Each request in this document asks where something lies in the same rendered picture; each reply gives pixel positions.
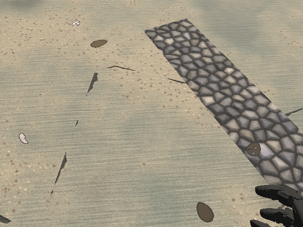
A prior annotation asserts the robot right hand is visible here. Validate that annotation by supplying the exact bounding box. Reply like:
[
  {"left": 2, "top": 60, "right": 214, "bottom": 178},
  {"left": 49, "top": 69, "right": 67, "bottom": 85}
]
[{"left": 250, "top": 183, "right": 303, "bottom": 227}]

